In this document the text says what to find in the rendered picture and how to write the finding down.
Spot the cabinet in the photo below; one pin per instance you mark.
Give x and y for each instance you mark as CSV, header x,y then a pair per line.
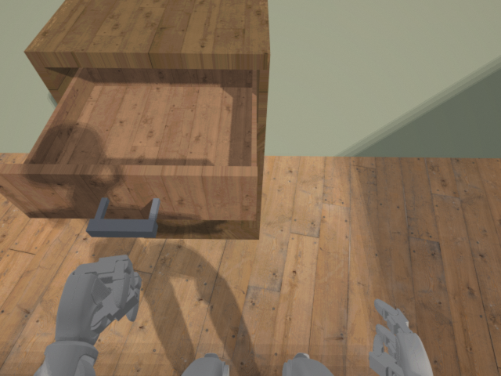
x,y
163,34

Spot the robot right shin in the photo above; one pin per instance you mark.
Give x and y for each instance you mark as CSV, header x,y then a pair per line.
x,y
300,354

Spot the right robot thigh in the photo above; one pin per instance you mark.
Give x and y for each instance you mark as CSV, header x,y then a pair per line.
x,y
305,367

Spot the left robot hand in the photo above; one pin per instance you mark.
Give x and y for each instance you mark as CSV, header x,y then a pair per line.
x,y
110,282

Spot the handle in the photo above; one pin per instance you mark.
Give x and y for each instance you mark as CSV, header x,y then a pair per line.
x,y
101,227

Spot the drawer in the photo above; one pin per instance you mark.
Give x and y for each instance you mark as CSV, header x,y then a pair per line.
x,y
185,136

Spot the left robot forearm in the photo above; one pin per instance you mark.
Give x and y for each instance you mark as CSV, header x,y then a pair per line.
x,y
68,358

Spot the right robot hand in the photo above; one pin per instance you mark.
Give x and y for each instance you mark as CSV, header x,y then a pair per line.
x,y
407,355

